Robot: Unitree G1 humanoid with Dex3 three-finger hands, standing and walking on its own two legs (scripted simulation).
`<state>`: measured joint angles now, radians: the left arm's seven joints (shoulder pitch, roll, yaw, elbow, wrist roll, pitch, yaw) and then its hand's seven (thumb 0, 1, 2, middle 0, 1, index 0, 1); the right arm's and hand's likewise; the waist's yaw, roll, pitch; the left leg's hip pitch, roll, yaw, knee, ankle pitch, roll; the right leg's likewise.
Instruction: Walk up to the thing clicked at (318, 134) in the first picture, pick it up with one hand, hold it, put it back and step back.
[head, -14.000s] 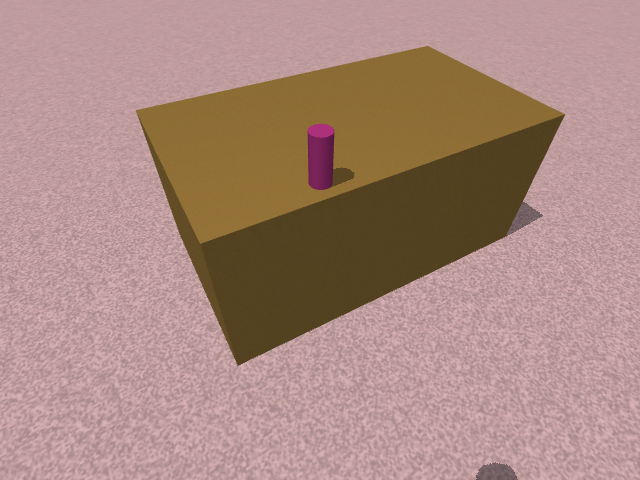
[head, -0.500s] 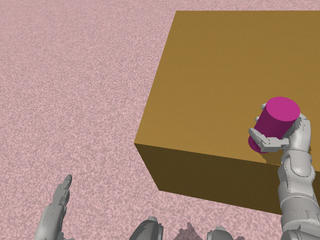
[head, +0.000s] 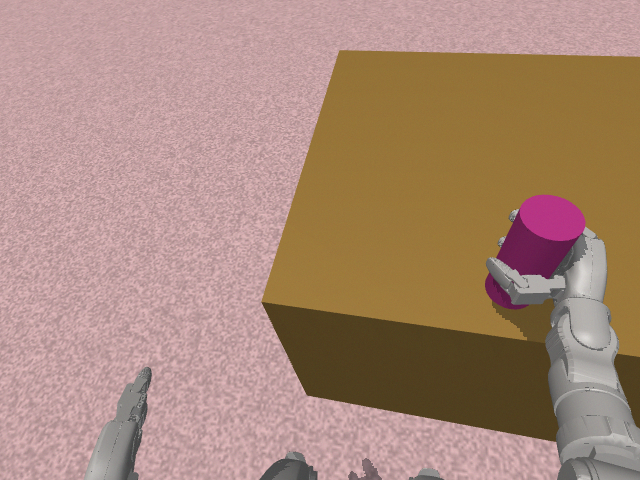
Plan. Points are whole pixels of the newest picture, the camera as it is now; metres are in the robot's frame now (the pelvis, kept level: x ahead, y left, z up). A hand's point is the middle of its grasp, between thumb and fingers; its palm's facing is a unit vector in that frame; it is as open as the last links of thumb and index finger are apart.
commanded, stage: settle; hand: right
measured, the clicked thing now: (527, 257) +0.43 -0.20 +0.02
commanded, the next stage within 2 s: lift in 0.16 s
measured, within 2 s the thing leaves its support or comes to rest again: neither
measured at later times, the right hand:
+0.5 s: hand (529, 256) +0.41 -0.18 +0.05, palm faces +0.17 +0.99 -0.02, open 9.0 cm
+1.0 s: hand (553, 247) +0.37 -0.18 +0.13, palm faces +0.17 +0.99 -0.02, open 9.0 cm
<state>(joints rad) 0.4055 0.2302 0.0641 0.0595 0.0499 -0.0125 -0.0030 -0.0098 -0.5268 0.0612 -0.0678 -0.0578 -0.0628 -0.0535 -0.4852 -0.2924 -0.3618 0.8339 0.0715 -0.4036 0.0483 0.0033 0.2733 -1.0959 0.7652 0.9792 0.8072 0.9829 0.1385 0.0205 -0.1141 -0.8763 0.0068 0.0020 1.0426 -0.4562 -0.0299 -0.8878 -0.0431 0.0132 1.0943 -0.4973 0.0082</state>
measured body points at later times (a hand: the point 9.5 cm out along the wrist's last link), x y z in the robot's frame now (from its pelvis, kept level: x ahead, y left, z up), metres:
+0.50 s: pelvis +0.00 +0.00 +0.01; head +0.07 -0.02 +0.46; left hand +0.15 +0.26 -0.01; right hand +0.39 -0.24 +0.06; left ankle +0.03 +0.14 -0.66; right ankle +0.02 -0.12 -0.66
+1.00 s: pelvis +0.01 +0.00 +0.05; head +0.04 +0.00 +0.50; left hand +0.17 +0.26 -0.01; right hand +0.36 -0.23 +0.13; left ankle +0.03 +0.14 -0.66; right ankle +0.02 -0.12 -0.66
